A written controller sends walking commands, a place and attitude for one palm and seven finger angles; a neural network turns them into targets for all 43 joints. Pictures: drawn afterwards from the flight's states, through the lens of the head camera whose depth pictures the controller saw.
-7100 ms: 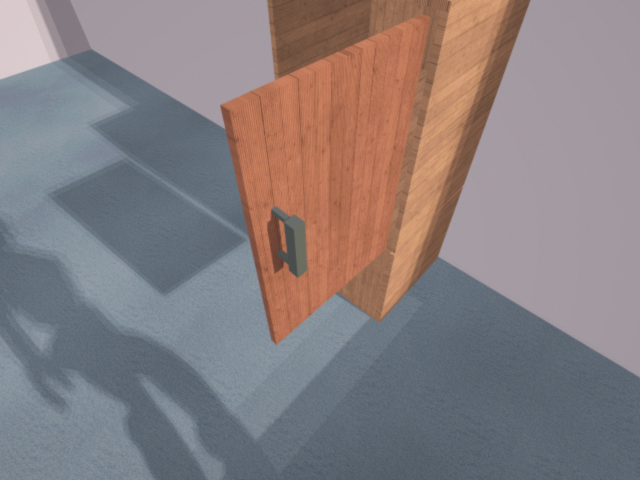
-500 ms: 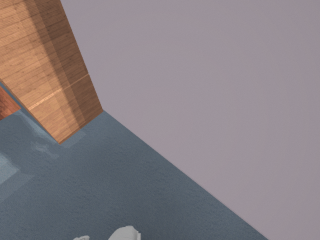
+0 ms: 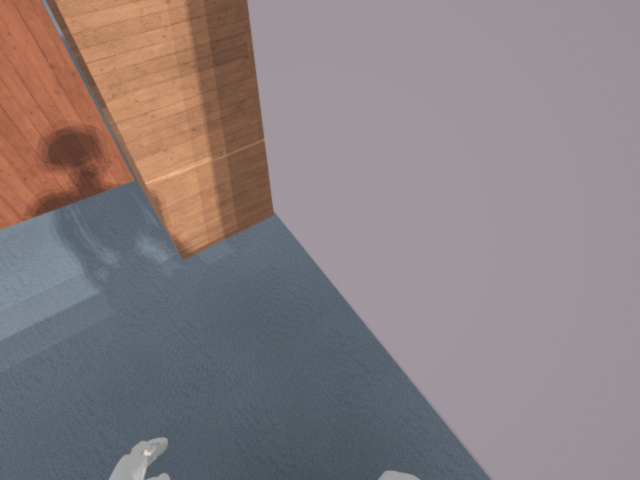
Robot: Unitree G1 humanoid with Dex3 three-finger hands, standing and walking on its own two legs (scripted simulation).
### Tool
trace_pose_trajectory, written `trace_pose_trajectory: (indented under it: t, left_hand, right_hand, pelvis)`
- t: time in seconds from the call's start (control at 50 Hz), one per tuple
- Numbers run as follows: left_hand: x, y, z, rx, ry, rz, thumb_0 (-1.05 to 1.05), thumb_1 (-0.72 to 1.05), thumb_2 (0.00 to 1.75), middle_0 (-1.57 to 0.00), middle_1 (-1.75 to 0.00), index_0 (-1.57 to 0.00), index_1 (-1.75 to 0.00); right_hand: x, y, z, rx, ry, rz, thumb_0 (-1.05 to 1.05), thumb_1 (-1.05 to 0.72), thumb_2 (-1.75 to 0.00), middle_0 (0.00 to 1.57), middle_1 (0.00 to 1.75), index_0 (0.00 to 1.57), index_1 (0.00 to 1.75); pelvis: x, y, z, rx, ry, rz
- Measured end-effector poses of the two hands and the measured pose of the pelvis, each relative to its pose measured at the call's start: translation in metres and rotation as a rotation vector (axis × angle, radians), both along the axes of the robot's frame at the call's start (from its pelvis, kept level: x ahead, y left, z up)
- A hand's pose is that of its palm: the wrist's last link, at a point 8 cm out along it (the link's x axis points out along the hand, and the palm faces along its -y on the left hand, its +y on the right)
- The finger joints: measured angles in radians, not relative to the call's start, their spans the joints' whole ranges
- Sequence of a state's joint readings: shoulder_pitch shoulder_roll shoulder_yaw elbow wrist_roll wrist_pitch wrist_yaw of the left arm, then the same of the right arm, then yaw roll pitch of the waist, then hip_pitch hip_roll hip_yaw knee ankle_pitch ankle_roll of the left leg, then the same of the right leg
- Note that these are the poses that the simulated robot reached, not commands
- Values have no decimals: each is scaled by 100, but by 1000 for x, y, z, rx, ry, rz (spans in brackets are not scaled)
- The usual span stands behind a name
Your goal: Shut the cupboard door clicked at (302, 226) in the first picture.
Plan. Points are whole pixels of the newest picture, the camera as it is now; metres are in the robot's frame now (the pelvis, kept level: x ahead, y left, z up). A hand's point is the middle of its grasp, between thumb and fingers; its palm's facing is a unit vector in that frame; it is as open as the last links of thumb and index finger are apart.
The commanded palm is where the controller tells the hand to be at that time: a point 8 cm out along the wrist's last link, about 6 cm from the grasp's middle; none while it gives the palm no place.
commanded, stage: turn to face it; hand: left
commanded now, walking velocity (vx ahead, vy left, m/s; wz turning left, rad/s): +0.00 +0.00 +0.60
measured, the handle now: out of the picture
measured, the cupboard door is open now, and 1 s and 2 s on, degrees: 87 87 87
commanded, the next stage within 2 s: take the last steps up to it in 0.82 s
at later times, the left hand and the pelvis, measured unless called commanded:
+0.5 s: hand out of the picture -0.04 +0.19 -0.19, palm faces +0.39 -0.89 -0.24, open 7.3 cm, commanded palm none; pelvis +0.00 -0.01 -0.02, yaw +20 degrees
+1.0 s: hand out of the picture +0.00 +0.16 -0.16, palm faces +0.48 -0.84 -0.24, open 7.4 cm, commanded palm none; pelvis +0.01 -0.04 +0.00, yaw +29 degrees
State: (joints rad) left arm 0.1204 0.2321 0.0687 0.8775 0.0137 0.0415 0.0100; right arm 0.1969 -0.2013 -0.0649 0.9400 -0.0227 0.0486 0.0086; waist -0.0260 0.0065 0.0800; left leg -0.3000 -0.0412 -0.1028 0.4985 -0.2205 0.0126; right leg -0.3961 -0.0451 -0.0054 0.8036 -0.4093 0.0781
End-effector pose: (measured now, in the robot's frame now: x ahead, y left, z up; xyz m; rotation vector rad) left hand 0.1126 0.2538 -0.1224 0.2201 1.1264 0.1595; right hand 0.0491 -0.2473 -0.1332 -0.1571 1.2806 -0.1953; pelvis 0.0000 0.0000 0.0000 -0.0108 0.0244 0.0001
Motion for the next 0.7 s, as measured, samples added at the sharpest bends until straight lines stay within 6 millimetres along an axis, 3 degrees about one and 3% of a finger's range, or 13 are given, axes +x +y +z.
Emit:
trace_pose_trajectory:
  t: [0.1,0.2,0.28,0.38,0.48,0.54,0.6,0.7]
  left_hand:
    - [-9,-26,3,26,-52,38,0,91,90,-20,-30,-20,-30]
    - [-42,-44,8,12,-7,116,0,90,90,-20,-30,-20,-30]
    - [-72,-51,5,-10,29,197,0,91,90,-21,-30,-20,-30]
    - [-117,-41,-5,-20,75,311,0,92,90,-21,-30,-20,-30]
    - [-170,-23,-28,-48,151,420,0,91,90,-21,-30,-20,-30]
    - [-194,-12,-37,-52,215,464,0,91,90,-20,-30,-20,-30]
    - [-201,-5,-32,-54,234,493,1,91,90,-20,-30,-20,-30]
    - [-192,-3,-19,-55,186,504,1,91,90,-20,-30,-20,-29]
  right_hand:
    - [2,-25,-22,30,42,28,0,-90,-90,21,30,20,30]
    - [22,-39,-17,34,51,88,0,-90,-90,20,30,20,30]
    - [47,-38,-10,27,43,157,0,-90,-90,20,30,20,30]
    - [90,-18,-4,8,10,282,0,-91,-90,20,30,20,30]
    - [139,23,0,-16,-96,413,0,-91,-90,20,30,20,30]
    - [156,46,6,-22,-158,469,0,-91,-90,20,30,20,30]
    - [158,60,13,-26,-174,499,0,-90,-90,20,30,20,30]
    - [148,70,15,-5,-140,520,0,-90,-90,21,30,20,30]
  pelvis:
    - [-1,-24,-10,21,-6,69]
    - [2,-34,-2,41,-26,147]
    - [4,-38,2,50,-26,211]
    - [5,-33,0,48,-24,284]
    - [3,-15,-14,26,-22,345]
    - [-1,-8,-17,30,-23,362]
    - [-2,-4,-10,18,-20,380]
    - [-3,-3,0,6,-15,402]
